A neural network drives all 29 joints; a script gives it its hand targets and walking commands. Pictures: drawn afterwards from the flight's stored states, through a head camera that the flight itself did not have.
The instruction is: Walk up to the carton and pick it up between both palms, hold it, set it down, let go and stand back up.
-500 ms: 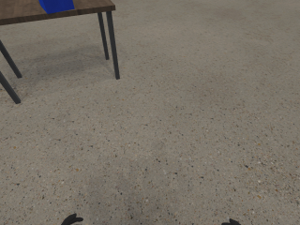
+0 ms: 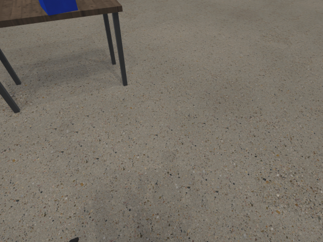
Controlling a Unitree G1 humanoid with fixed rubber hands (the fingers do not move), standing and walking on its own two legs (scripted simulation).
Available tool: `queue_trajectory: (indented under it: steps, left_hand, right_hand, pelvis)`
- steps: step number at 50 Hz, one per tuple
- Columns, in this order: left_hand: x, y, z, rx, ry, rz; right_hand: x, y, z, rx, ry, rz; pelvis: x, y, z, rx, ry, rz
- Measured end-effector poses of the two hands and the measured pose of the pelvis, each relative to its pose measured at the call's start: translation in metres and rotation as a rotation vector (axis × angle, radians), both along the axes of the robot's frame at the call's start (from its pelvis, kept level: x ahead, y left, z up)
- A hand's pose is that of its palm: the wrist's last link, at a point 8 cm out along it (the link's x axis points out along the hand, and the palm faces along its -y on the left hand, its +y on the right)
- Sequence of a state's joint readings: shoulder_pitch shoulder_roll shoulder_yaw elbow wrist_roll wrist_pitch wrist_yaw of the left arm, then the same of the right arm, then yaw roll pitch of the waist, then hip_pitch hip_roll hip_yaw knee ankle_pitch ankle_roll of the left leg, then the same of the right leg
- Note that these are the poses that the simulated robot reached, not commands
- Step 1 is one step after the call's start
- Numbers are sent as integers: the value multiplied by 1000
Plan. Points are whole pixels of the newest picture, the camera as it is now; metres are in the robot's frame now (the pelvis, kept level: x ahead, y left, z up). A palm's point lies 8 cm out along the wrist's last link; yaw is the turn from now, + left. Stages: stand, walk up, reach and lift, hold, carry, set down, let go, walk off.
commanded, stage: stand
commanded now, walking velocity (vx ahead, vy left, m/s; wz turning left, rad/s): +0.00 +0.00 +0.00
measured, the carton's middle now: out of the picture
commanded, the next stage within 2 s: walk up in 1.34 s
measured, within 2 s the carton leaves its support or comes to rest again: neither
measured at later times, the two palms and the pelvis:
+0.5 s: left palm out of the picture +0.09 +0.25 -0.10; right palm out of the picture +0.08 -0.25 -0.10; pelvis +0.00 +0.00 +0.00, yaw -1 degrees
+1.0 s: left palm out of the picture +0.08 +0.26 -0.10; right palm out of the picture +0.06 -0.25 -0.10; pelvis +0.00 +0.00 +0.00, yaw -1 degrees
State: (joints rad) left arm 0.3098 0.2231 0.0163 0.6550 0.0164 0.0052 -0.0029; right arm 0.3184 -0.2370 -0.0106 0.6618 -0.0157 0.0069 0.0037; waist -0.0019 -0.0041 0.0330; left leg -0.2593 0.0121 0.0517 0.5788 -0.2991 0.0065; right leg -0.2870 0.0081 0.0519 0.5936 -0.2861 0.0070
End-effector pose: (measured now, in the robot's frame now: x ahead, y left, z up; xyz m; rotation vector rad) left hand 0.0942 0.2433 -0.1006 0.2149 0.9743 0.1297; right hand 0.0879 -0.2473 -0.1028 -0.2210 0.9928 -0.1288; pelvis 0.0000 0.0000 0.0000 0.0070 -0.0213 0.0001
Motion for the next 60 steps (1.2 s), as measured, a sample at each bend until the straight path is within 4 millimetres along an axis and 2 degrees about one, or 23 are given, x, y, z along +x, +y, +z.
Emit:
queue_trajectory:
  steps: [11,38,60]
  left_hand:
    - [0,1,0,1,6,-3]
    - [-14,6,-3,9,56,-6]
    - [-18,16,-1,32,71,-21]
  right_hand:
    - [0,0,1,-2,2,-5]
    - [-22,-3,-2,-8,57,-28]
    - [-29,-6,0,-25,65,-24]
  pelvis:
    - [1,1,1,0,-1,-5]
    - [0,3,3,1,-5,-15]
    - [-2,6,4,1,-15,-23]
